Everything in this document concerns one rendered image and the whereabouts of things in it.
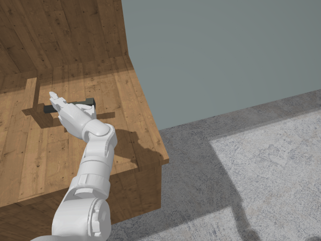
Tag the left robot hand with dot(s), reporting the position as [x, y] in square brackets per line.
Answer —
[72, 117]

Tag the tap lever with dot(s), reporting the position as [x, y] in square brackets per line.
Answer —
[89, 102]

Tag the counter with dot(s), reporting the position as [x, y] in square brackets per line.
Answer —
[76, 49]

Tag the robot left upper arm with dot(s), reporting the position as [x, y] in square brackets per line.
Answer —
[81, 220]

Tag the left robot forearm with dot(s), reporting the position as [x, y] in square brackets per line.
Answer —
[92, 179]

